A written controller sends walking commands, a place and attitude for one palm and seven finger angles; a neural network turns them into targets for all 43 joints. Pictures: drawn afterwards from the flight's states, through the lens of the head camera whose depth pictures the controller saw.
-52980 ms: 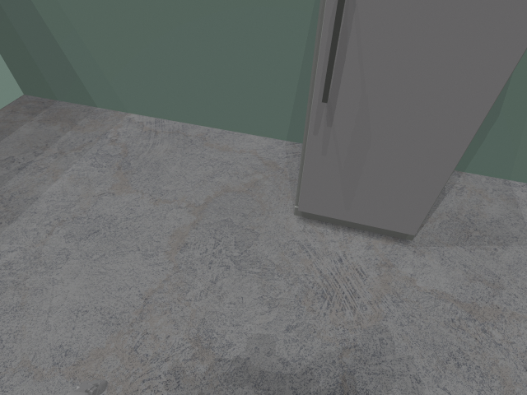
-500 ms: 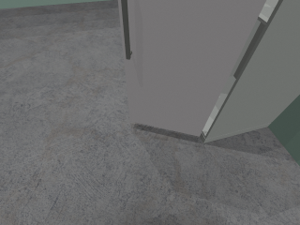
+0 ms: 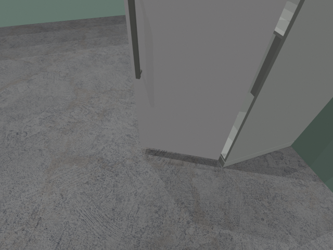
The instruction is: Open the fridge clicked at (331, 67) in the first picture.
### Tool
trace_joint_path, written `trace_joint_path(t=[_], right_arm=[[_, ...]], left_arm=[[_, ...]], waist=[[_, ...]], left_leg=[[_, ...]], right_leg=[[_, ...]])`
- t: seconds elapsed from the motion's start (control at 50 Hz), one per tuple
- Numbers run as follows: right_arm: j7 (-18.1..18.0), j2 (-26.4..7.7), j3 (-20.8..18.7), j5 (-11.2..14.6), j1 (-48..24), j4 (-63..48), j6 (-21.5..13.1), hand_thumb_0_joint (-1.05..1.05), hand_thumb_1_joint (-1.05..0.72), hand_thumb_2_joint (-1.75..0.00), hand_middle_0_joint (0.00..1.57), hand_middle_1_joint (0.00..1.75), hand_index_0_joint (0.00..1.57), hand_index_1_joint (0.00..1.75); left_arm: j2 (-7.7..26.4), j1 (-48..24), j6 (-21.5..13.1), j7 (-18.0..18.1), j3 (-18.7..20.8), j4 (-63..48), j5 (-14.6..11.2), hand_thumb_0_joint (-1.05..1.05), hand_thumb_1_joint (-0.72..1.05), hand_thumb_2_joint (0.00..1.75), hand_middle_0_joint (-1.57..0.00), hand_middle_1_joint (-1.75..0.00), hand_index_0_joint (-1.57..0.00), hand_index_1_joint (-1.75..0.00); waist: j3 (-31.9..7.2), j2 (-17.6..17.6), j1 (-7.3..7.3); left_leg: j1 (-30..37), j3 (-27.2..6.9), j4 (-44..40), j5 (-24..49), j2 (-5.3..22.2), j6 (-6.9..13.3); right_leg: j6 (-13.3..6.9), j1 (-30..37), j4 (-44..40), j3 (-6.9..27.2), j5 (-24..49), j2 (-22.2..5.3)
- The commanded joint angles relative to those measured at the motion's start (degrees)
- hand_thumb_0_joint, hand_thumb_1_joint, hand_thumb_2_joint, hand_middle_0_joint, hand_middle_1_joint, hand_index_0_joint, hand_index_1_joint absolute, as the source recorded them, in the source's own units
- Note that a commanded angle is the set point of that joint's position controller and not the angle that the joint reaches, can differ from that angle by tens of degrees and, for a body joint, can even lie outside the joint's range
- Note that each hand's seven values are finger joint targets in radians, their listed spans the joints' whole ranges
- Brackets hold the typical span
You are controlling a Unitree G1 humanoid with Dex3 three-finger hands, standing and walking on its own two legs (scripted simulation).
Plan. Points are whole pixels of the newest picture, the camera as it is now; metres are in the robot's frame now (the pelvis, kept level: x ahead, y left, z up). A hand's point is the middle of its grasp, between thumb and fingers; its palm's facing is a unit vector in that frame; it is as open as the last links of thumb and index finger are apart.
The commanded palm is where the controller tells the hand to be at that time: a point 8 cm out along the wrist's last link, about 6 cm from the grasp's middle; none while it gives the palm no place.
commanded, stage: let the arm hang, fingers relaxed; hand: left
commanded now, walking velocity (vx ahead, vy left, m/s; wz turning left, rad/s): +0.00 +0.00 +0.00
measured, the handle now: (135, 31) +0.82 +0.16 +0.12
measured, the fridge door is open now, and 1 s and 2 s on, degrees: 60 60 60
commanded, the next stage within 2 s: look to check the result in 0.08 s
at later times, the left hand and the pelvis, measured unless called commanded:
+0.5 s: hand out of the picture +0.00 +0.18 -0.18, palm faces -0.02 -0.98 -0.21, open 7.4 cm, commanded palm none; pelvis +0.00 +0.00 +0.00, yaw +0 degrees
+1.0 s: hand out of the picture +0.01 +0.17 -0.18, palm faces -0.02 -0.98 -0.20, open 7.4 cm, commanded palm none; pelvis +0.00 -0.01 +0.00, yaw +0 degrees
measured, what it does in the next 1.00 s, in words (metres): stands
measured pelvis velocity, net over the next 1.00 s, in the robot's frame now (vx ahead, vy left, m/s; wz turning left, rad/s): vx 0.00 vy -0.01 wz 0.00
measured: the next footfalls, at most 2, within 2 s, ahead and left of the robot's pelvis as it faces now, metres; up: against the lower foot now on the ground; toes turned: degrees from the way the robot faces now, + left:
none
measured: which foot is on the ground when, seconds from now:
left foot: down 0.00-1.00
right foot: down 0.00-1.00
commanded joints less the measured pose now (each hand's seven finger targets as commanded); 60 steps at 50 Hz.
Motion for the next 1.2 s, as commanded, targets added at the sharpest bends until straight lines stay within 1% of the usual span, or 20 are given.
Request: trace_joint_path(t=[0.0,0.04,0.08,0.1,0.16,0.24,0.26,0.3,0.34,0.4,0.48,0.54,0.68,0.7,0.72,0.84,1.0,1.08,1.12,1.18], right_arm=[[-0.6,-7.2,-1.0,0.0,2.3,-1.6,-0.8,0.00,-0.90,-0.90,0.20,0.30,0.20,0.30],[-0.6,-6.9,-0.9,0.0,2.2,-1.3,-0.7,0.00,-0.90,-0.90,0.20,0.30,0.20,0.30],[-0.7,-6.9,-0.9,0.0,2.6,-1.2,-0.8,0.00,-0.90,-0.90,0.20,0.30,0.20,0.30],[-0.7,-6.9,-1.0,0.1,2.6,-1.3,-0.8,0.00,-0.90,-0.90,0.20,0.30,0.20,0.30],[-0.8,-6.6,-1.0,0.1,2.9,-0.9,-0.7,0.00,-0.90,-0.90,0.20,0.30,0.20,0.30],[-0.9,-6.4,-1.0,0.1,3.2,-0.8,-0.6,0.00,-0.90,-0.90,0.20,0.30,0.20,0.30],[-0.9,-6.6,-1.0,0.0,3.2,-0.9,-0.6,0.00,-0.90,-0.90,0.20,0.30,0.20,0.30],[-0.9,-6.6,-1.1,0.2,3.6,-1.0,-0.7,0.00,-0.90,-0.90,0.20,0.30,0.20,0.30],[-1.0,-6.4,-1.0,0.1,3.7,-0.7,-0.6,0.00,-0.90,-0.90,0.20,0.30,0.20,0.30],[-1.0,-6.4,-1.1,0.3,3.8,-0.8,-0.6,0.00,-0.90,-0.90,0.20,0.30,0.20,0.30],[-1.0,-6.1,-1.0,0.1,3.7,-0.6,-0.5,0.00,-0.90,-0.90,0.20,0.30,0.20,0.30],[-1.0,-6.0,-1.0,0.1,3.9,-0.7,-0.6,0.00,-0.90,-0.90,0.20,0.30,0.20,0.30],[-1.0,-5.8,-1.0,0.1,3.8,-0.6,-0.6,0.00,-0.90,-0.90,0.20,0.30,0.20,0.30],[-1.0,-6.1,-1.0,0.2,4.2,-0.8,-0.7,0.00,-0.90,-0.90,0.20,0.30,0.20,0.30],[-1.0,-5.8,-1.0,0.2,3.7,-0.6,-0.6,0.00,-0.90,-0.90,0.20,0.30,0.20,0.30],[-1.0,-5.7,-1.0,0.1,3.8,-0.6,-0.4,0.00,-0.90,-0.90,0.20,0.30,0.20,0.30],[-1.0,-5.9,-1.1,0.2,4.2,-0.7,-0.5,0.00,-0.90,-0.90,0.20,0.30,0.20,0.30],[-1.0,-5.6,-1.0,0.0,4.2,-0.4,-0.4,0.00,-0.90,-0.90,0.20,0.30,0.20,0.30],[-1.0,-5.6,-1.1,0.1,4.3,-0.4,-0.5,0.00,-0.90,-0.90,0.20,0.30,0.20,0.30],[-1.1,-5.6,-1.1,0.1,4.5,-0.4,-0.5,0.00,-0.90,-0.90,0.20,0.30,0.20,0.30]], left_arm=[[7.1,4.0,-1.0,0.4,1.3,-1.0,0.0,0.00,0.90,0.90,-0.20,-0.30,-0.20,-0.30],[6.6,3.7,-0.9,0.4,1.2,-0.8,-0.1,0.00,0.90,0.90,-0.20,-0.30,-0.20,-0.30],[6.7,4.0,-0.9,0.4,1.3,-0.8,-0.1,0.00,0.90,0.90,-0.20,-0.30,-0.20,-0.30],[6.6,4.6,-1.0,0.5,1.3,-0.6,-0.1,0.00,0.90,0.90,-0.20,-0.30,-0.20,-0.30],[6.2,4.6,-0.8,0.4,1.2,-0.3,-0.1,0.00,0.90,0.90,-0.20,-0.30,-0.20,-0.30],[5.9,5.0,-0.7,0.4,1.1,0.0,-0.1,0.00,0.90,0.90,-0.20,-0.30,-0.20,-0.30],[5.8,5.2,-0.7,0.4,1.1,0.1,-0.1,0.00,0.90,0.90,-0.20,-0.30,-0.20,-0.30],[6.0,5.8,-0.8,0.5,1.2,0.2,0.0,0.00,0.90,0.90,-0.20,-0.30,-0.20,-0.30],[5.6,5.5,-0.7,0.5,1.1,0.4,-0.1,0.00,0.90,0.90,-0.20,-0.30,-0.20,-0.30],[5.8,6.1,-0.8,0.5,1.1,0.5,-0.1,0.00,0.90,0.90,-0.20,-0.30,-0.20,-0.30],[5.4,6.0,-0.6,0.5,1.0,0.7,-0.1,0.00,0.90,0.90,-0.20,-0.30,-0.20,-0.30],[5.4,6.4,-0.7,0.5,1.1,0.8,-0.1,0.00,0.90,0.90,-0.20,-0.30,-0.20,-0.30],[5.3,6.2,-0.7,0.5,1.1,0.7,0.0,0.00,0.90,0.90,-0.20,-0.30,-0.20,-0.30],[5.5,6.5,-0.9,0.5,1.2,0.5,0.0,0.00,0.90,0.90,-0.20,-0.30,-0.20,-0.30],[5.4,6.0,-0.8,0.5,1.1,0.6,-0.1,0.00,0.90,0.90,-0.20,-0.30,-0.20,-0.30],[5.3,5.8,-0.8,0.5,1.1,0.5,-0.1,0.00,0.90,0.90,-0.20,-0.30,-0.20,-0.30],[5.4,6.2,-1.0,0.6,1.2,0.3,-0.1,0.00,0.90,0.90,-0.20,-0.30,-0.20,-0.30],[5.3,5.7,-0.9,0.5,1.2,0.3,-0.1,0.00,0.90,0.90,-0.20,-0.30,-0.20,-0.30],[5.3,6.0,-1.0,0.6,1.3,0.4,-0.1,0.00,0.90,0.90,-0.20,-0.30,-0.20,-0.30],[5.3,5.8,-1.0,0.6,1.3,0.2,-0.2,0.00,0.90,0.90,-0.20,-0.30,-0.20,-0.30]], waist=[[-1.8,0.9,0.33],[-0.3,1.1,0.15],[-1.1,1.9,0.13],[-1.7,1.0,0.26],[-0.2,1.9,0.10],[0.5,1.1,0.05],[0.4,1.9,0.02],[-0.9,0.9,0.12],[0.2,1.1,-0.04],[-0.4,0.4,0.08],[1.4,1.3,-0.04],[-0.1,0.8,0.02],[1.1,1.6,0.06],[-0.6,1.0,0.08],[0.6,0.7,0.04],[1.4,0.4,-0.05],[0.0,0.5,0.07],[1.3,1.5,-0.05],[0.2,0.3,-0.01],[0.1,0.5,-0.03]], left_leg=[[4.1,-7.2,-4.5,5.8,7.9,-0.9],[3.7,-6.9,-4.8,4.9,7.9,-1.0],[4.2,-6.9,-4.7,5.8,7.8,-1.0],[4.7,-6.9,-4.3,6.2,7.8,-0.9],[4.1,-6.9,-4.9,4.5,7.8,-0.9],[3.9,-7.0,-5.4,2.8,7.8,-0.8],[4.1,-6.9,-5.3,2.9,7.8,-0.8],[4.9,-6.8,-4.6,4.4,7.8,-0.7],[4.3,-6.8,-5.2,3.2,7.9,-0.7],[4.8,-6.8,-4.5,4.4,7.7,-0.7],[3.8,-6.9,-5.3,2.0,7.7,-0.8],[4.7,-6.7,-4.8,3.4,7.7,-0.7],[3.7,-6.6,-5.2,2.2,7.7,-0.9],[4.4,-6.8,-4.7,3.4,7.8,-0.8],[3.9,-6.7,-4.8,2.6,7.7,-1.0],[3.5,-6.7,-4.8,2.0,7.6,-1.1],[4.3,-6.6,-4.1,3.5,7.6,-1.1],[3.5,-6.5,-4.7,2.3,7.7,-1.2],[4.1,-6.5,-4.2,3.3,7.7,-1.2],[4.1,-6.4,-4.2,3.7,7.7,-1.2]], right_leg=[[-2.9,-2.8,-3.3,2.4,5.8,-4.4],[-2.8,-3.6,-3.6,2.4,4.9,-4.5],[-2.9,-2.9,-3.4,2.4,5.7,-4.5],[-3.0,-2.9,-3.5,2.4,6.0,-4.4],[-2.9,-3.4,-3.8,2.2,4.5,-4.4],[-3.0,-3.9,-3.9,2.2,3.5,-4.2],[-3.0,-3.9,-3.8,2.1,3.6,-4.2],[-3.0,-3.4,-3.7,2.3,4.8,-4.2],[-2.9,-3.8,-3.8,2.1,3.6,-4.2],[-3.0,-3.7,-3.8,2.3,4.7,-4.3],[-3.1,-4.6,-3.9,2.4,3.0,-4.1],[-3.0,-3.9,-3.8,2.4,4.1,-4.3],[-3.0,-4.3,-4.0,2.4,3.3,-4.2],[-3.0,-3.5,-3.9,2.6,4.1,-4.1],[-3.0,-4.0,-4.1,2.6,3.5,-4.2],[-3.1,-4.6,-4.6,2.9,2.8,-4.2],[-3.3,-3.9,-4.7,3.2,4.3,-4.2],[-3.3,-4.3,-4.8,3.2,3.3,-4.0],[-3.3,-3.9,-4.8,3.3,4.1,-4.2],[-3.3,-3.7,-4.8,3.4,4.4,-4.1]])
